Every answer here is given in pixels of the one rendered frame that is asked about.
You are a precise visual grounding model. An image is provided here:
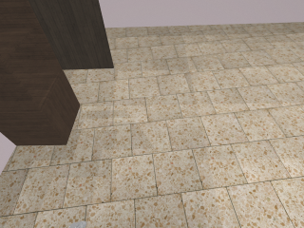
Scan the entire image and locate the cupboard door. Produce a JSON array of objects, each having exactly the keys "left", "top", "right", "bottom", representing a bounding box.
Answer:
[{"left": 28, "top": 0, "right": 114, "bottom": 70}]

